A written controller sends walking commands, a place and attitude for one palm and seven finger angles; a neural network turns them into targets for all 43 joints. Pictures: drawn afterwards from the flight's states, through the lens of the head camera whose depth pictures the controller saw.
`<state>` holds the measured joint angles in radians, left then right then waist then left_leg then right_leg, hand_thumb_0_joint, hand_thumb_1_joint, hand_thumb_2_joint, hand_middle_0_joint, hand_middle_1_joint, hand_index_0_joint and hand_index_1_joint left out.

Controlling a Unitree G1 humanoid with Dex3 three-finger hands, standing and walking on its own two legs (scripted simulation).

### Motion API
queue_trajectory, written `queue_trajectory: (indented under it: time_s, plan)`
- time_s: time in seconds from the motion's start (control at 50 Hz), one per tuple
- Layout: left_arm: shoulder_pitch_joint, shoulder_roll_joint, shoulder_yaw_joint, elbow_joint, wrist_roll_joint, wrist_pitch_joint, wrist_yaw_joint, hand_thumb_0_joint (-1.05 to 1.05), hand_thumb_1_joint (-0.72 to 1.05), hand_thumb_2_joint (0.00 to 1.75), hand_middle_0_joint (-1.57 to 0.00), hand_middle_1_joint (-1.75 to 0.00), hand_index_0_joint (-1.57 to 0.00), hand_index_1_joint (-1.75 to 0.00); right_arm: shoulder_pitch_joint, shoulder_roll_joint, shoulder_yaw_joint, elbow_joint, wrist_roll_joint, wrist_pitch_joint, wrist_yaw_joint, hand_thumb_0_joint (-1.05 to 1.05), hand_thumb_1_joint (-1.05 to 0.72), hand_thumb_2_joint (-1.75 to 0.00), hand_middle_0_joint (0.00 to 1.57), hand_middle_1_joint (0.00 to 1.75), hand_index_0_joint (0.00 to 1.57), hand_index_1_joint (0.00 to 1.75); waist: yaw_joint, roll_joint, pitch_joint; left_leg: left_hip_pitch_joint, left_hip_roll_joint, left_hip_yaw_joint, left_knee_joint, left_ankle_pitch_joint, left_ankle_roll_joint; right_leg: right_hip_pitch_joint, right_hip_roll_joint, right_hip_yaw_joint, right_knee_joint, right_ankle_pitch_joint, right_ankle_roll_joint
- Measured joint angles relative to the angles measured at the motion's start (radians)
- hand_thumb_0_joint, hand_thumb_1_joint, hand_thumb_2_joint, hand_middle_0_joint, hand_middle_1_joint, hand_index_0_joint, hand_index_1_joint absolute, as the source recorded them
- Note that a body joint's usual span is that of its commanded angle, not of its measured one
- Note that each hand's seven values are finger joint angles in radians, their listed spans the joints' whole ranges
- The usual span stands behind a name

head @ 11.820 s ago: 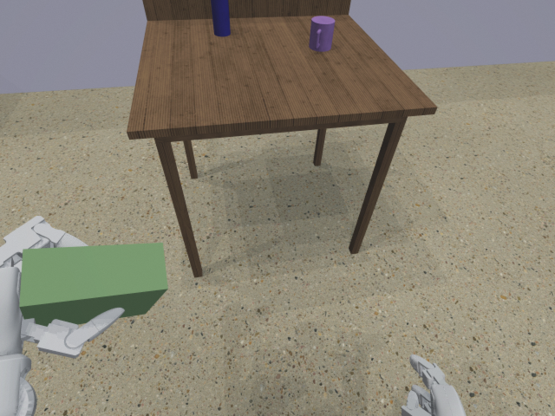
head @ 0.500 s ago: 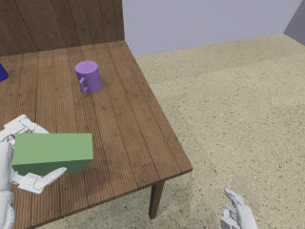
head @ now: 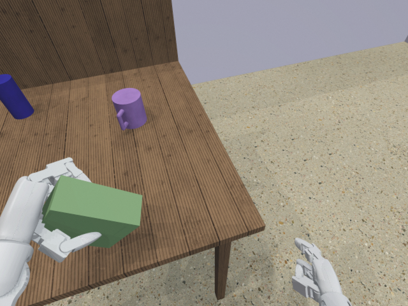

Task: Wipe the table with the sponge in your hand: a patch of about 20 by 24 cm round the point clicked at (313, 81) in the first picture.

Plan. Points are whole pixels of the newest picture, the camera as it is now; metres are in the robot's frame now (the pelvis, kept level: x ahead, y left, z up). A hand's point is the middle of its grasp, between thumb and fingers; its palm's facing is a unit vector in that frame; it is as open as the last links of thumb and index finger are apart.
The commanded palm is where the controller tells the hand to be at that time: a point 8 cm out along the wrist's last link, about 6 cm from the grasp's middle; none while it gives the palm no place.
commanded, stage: turn the palm down, sponge in hand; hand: left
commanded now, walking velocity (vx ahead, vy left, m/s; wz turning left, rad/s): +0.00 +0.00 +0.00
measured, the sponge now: (101, 218) +0.22 +0.19 +0.12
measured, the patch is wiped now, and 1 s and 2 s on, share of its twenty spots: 0.00 0.00 0.00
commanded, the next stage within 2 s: move the sponge above the wiping area in 1.88 s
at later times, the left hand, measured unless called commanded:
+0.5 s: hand (69, 200) +0.21 +0.21 +0.19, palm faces +0.27 -0.50 -0.82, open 9.4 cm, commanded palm +0.17 +0.26 +0.22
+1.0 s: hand (23, 181) +0.22 +0.27 +0.21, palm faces +0.35 -0.21 -0.91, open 9.4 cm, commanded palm +0.18 +0.27 +0.24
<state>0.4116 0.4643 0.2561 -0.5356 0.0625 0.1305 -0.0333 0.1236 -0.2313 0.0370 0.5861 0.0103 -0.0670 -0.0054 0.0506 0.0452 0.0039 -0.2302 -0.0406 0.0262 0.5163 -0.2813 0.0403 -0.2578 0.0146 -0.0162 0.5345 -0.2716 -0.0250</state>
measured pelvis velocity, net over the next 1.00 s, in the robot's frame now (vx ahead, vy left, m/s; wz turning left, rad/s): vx -0.01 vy -0.02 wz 0.01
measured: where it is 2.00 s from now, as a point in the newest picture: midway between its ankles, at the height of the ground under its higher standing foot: outside the picture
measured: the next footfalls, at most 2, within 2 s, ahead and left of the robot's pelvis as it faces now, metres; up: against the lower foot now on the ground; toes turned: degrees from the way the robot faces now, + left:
none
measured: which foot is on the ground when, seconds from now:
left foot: down 0.00-1.00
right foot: down 0.00-1.00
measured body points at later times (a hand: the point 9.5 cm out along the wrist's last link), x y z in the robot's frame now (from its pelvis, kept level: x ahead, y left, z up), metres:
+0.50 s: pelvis -0.01 -0.05 -0.01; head -0.02 -0.08 +0.44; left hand +0.19 +0.23 +0.23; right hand +0.19 -0.28 -0.09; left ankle +0.00 +0.09 -0.73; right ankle +0.01 -0.10 -0.73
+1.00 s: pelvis -0.01 -0.02 +0.00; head -0.02 -0.06 +0.45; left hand +0.20 +0.28 +0.26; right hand +0.24 -0.22 -0.08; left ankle +0.00 +0.09 -0.73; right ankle +0.01 -0.10 -0.73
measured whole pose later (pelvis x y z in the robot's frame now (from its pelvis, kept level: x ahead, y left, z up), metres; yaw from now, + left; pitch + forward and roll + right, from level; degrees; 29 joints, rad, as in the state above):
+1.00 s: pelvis -0.01 -0.02 +0.00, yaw +1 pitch -2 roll +0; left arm 0.16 0.68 0.19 -0.44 0.49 0.38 0.02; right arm 0.06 -0.26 0.04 0.60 0.07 0.03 -0.10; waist 0.11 0.11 -0.02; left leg -0.22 -0.02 0.01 0.54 -0.29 0.01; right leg -0.24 0.04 -0.04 0.55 -0.27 -0.05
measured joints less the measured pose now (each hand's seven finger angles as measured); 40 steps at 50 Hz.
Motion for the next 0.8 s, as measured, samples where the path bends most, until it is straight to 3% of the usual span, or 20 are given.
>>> queue_trajectory:
  time_s: [0.08,0.16,0.22,0.3,0.38,0.48,0.52,0.58,0.64,0.68,0.72,0.8]
  plan:
    - [0.027,0.052,0.036,-0.033,0.021,-0.088,0.080,-0.01,-0.44,1.02,-0.79,-1.37,-0.80,-1.36,0.008,0.014,-0.011,0.011,-0.011,-0.007,-0.016,0.01,-0.90,-0.90,0.21,0.30,0.20,0.30,0.031,-0.031,-0.004,-0.026,0.015,-0.025,0.037,-0.011,-0.021,-0.013,0.014,-0.027,0.022,-0.011,-0.021]
    - [-0.075,0.075,0.101,0.047,0.059,-0.073,0.131,-0.01,-0.44,1.02,-0.79,-1.37,-0.80,-1.36,0.008,-0.002,-0.016,0.042,-0.001,0.004,-0.040,0.01,-0.90,-0.90,0.21,0.30,0.20,0.30,0.047,-0.016,-0.006,-0.042,0.026,-0.062,0.070,-0.018,-0.037,-0.006,0.025,-0.064,0.026,-0.013,-0.037]
    - [-0.163,0.082,0.110,0.150,0.075,0.017,0.093,-0.01,-0.44,1.02,-0.79,-1.37,-0.80,-1.36,0.002,-0.023,-0.012,0.056,0.020,0.021,-0.069,0.01,-0.90,-0.90,0.21,0.30,0.20,0.30,0.049,0.014,-0.003,-0.035,0.029,-0.072,0.069,-0.012,-0.043,0.004,0.028,-0.074,0.023,-0.009,-0.043]
    - [-0.203,0.110,0.055,0.228,0.112,0.101,-0.009,-0.01,-0.44,1.02,-0.78,-1.37,-0.80,-1.36,-0.002,-0.038,-0.005,0.046,0.039,0.027,-0.106,0.01,-0.91,-0.90,0.21,0.30,0.20,0.30,0.036,0.040,0.006,-0.019,0.032,-0.064,0.047,0.004,-0.045,0.008,0.031,-0.067,0.018,0.000,-0.048]
    - [-0.166,0.140,0.006,0.180,0.145,0.042,-0.057,-0.01,-0.44,1.02,-0.78,-1.37,-0.80,-1.36,0.001,-0.027,-0.009,0.031,0.030,0.016,-0.117,0.01,-0.91,-0.90,0.21,0.30,0.20,0.30,0.023,0.033,0.011,-0.017,0.043,-0.048,0.043,0.006,-0.053,-0.003,0.041,-0.052,0.026,0.002,-0.057]
    - [-0.109,0.179,0.034,0.073,0.146,-0.046,-0.002,-0.01,-0.44,1.03,-0.79,-1.37,-0.80,-1.36,0.031,-0.018,-0.027,0.024,0.029,0.009,-0.107,0.01,-0.91,-0.90,0.21,0.30,0.20,0.30,0.023,0.021,-0.007,-0.025,0.059,-0.037,0.060,-0.012,-0.068,-0.013,0.057,-0.041,0.040,-0.008,-0.067]
    - [-0.112,0.191,0.056,0.073,0.147,-0.025,0.030,0.00,-0.44,1.03,-0.79,-1.37,-0.80,-1.36,0.041,-0.028,-0.033,0.027,0.036,0.021,-0.100,0.01,-0.91,-0.90,0.20,0.30,0.20,0.30,0.027,0.030,-0.012,-0.024,0.062,-0.036,0.068,-0.019,-0.070,-0.011,0.060,-0.040,0.044,-0.012,-0.069]
    - [-0.133,0.206,0.074,0.117,0.163,0.066,0.053,0.00,-0.44,1.03,-0.79,-1.37,-0.80,-1.36,0.047,-0.052,-0.038,0.030,0.048,0.053,-0.098,0.01,-0.91,-0.90,0.20,0.30,0.20,0.30,0.031,0.048,-0.019,-0.025,0.058,-0.037,0.074,-0.023,-0.067,-0.013,0.056,-0.041,0.053,-0.019,-0.065]
    - [-0.146,0.218,0.071,0.176,0.206,0.159,0.033,0.00,-0.44,1.03,-0.79,-1.37,-0.80,-1.36,0.038,-0.077,-0.036,0.031,0.061,0.078,-0.105,0.01,-0.91,-0.90,0.20,0.30,0.20,0.30,0.030,0.066,-0.014,-0.028,0.051,-0.036,0.080,-0.025,-0.059,-0.017,0.049,-0.041,0.064,-0.025,-0.059]
    - [-0.154,0.219,0.051,0.199,0.238,0.190,0.000,0.00,-0.44,1.03,-0.79,-1.37,-0.80,-1.36,0.033,-0.087,-0.035,0.024,0.065,0.082,-0.113,0.01,-0.91,-0.90,0.20,0.30,0.20,0.30,0.030,0.070,-0.008,-0.034,0.045,-0.037,0.085,-0.026,-0.053,-0.024,0.043,-0.042,0.073,-0.029,-0.055]
    - [-0.156,0.206,0.021,0.191,0.267,0.188,-0.031,0.00,-0.44,1.03,-0.78,-1.37,-0.80,-1.36,0.022,-0.088,-0.034,0.020,0.066,0.076,-0.123,0.01,-0.91,-0.90,0.20,0.30,0.20,0.30,0.034,0.069,0.003,-0.039,0.042,-0.036,0.090,-0.027,-0.049,-0.029,0.039,-0.041,0.078,-0.030,-0.053]
    - [-0.138,0.182,-0.057,0.097,0.328,0.108,-0.050,-0.01,-0.44,1.03,-0.78,-1.37,-0.80,-1.36,0.004,-0.064,-0.033,0.010,0.051,0.052,-0.133,0.01,-0.91,-0.90,0.20,0.30,0.20,0.30,0.046,0.049,0.006,-0.040,0.036,-0.029,0.087,-0.027,-0.044,-0.033,0.033,-0.034,0.079,-0.030,-0.047]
